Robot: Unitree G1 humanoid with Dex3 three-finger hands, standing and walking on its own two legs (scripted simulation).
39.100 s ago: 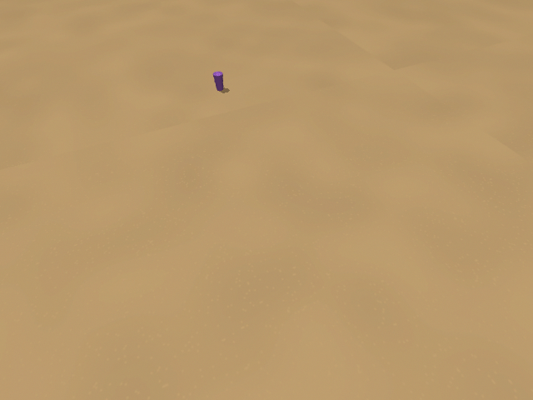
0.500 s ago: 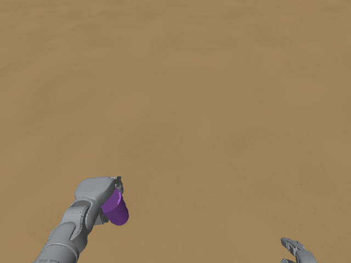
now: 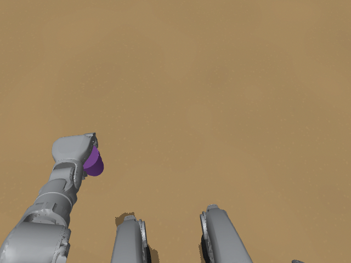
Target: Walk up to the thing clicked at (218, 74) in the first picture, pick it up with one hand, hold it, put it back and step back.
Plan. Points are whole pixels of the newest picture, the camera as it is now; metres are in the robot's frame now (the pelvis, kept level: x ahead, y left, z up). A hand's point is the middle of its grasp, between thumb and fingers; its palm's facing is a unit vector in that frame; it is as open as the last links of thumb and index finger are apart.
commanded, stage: crouch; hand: left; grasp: from above
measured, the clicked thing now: (90, 162) +0.42 +0.22 -0.17
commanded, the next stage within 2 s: lower in 1.28 s
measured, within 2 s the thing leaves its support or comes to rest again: neither
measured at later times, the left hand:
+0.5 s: hand (95, 170) +0.44 +0.24 -0.30, palm faces -0.42 -0.01 -0.91, open 9.4 cm
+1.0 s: hand (100, 171) +0.45 +0.24 -0.37, palm faces -0.44 -0.01 -0.90, open 9.4 cm
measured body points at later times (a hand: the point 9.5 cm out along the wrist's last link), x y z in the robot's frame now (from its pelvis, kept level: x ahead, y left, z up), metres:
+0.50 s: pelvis -0.02 +0.00 -0.16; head +0.20 +0.03 +0.23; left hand +0.45 +0.24 -0.25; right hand +0.05 -0.28 -0.28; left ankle +0.05 +0.13 -0.57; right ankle +0.06 -0.16 -0.57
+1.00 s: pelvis -0.04 +0.00 -0.22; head +0.20 +0.03 +0.16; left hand +0.47 +0.24 -0.32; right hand +0.00 -0.29 -0.34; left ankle +0.05 +0.13 -0.57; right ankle +0.06 -0.16 -0.57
